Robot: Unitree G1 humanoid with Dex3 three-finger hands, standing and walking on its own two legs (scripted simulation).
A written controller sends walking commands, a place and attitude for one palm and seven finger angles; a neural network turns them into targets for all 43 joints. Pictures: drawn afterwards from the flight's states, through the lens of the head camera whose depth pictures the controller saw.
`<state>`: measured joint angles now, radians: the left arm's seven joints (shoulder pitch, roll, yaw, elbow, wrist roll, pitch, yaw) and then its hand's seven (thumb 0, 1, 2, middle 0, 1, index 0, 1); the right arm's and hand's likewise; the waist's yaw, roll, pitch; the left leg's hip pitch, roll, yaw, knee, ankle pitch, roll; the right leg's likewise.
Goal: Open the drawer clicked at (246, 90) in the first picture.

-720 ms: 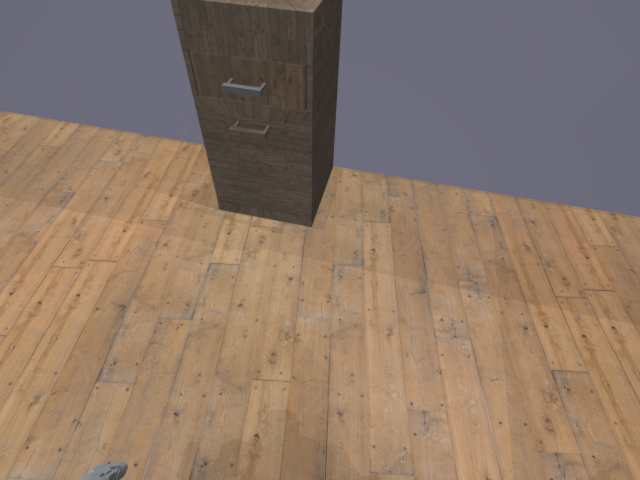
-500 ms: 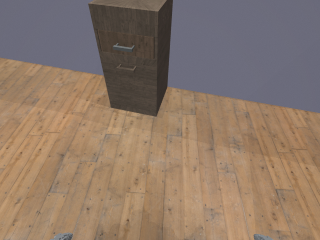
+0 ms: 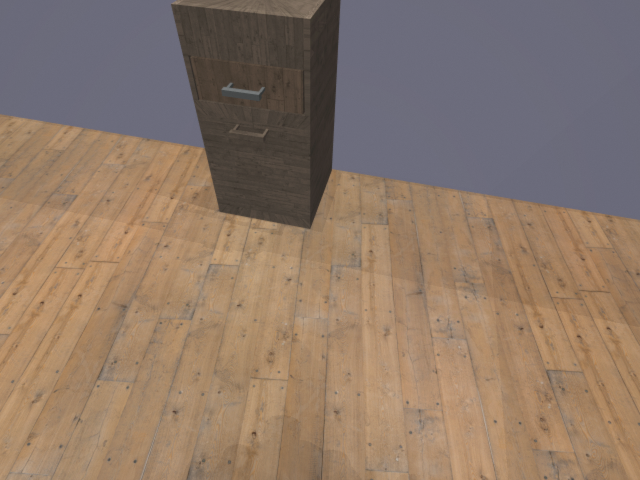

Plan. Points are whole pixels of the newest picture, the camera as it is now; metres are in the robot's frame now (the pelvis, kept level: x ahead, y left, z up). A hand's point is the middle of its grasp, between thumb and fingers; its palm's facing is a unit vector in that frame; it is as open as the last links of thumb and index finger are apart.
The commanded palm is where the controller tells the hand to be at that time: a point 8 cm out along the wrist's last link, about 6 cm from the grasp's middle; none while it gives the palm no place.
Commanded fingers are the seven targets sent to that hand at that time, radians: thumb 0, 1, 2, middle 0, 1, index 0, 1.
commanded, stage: stand and wait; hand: left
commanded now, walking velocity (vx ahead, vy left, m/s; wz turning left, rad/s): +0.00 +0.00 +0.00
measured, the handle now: (244, 90) +1.27 +0.33 -0.14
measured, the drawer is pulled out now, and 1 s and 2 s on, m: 0.00 0.00 0.00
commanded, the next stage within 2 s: look at it before walking up in 0.10 s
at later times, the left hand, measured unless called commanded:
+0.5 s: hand out of the picture +0.07 +0.24 -0.16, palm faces -0.03 -0.94 -0.33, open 7.4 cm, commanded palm none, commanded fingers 0.00 0.90 0.90 -0.20 -0.30 -0.20 -0.30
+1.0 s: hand out of the picture +0.07 +0.24 -0.16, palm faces +0.03 -0.94 -0.33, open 7.4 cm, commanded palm none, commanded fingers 0.00 0.90 0.90 -0.20 -0.30 -0.20 -0.30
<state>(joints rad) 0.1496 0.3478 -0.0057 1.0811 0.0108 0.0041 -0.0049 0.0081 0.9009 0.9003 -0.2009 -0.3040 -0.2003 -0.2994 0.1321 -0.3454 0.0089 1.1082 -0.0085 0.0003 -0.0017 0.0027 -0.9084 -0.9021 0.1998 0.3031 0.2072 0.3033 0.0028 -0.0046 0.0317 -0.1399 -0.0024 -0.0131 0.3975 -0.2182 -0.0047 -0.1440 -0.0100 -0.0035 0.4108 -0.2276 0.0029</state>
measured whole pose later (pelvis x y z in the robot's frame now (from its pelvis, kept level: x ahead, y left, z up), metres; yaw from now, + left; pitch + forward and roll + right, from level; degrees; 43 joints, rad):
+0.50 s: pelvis +0.00 -0.01 +0.00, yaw +0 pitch -2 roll +0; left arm 0.14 0.34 -0.01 1.09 0.01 0.00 -0.01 0.01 0.90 0.90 -0.20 -0.30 -0.20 -0.30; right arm 0.12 -0.34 0.01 1.11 -0.01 0.00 0.00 0.00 -0.91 -0.90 0.20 0.30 0.21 0.30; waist 0.00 0.00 0.03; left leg -0.14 0.01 -0.02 0.38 -0.20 -0.01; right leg -0.15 0.00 -0.01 0.39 -0.21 -0.01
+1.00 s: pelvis +0.00 -0.01 +0.00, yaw +3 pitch -1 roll +0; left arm 0.13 0.32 0.01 1.04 0.01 0.02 0.01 0.01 0.90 0.90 -0.20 -0.30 -0.20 -0.30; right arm 0.14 -0.33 0.00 1.07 -0.01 0.02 0.00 0.00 -0.91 -0.90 0.20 0.30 0.21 0.30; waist -0.01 0.00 0.03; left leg -0.20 -0.01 -0.06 0.45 -0.23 -0.01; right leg -0.18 -0.02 -0.05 0.46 -0.25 0.00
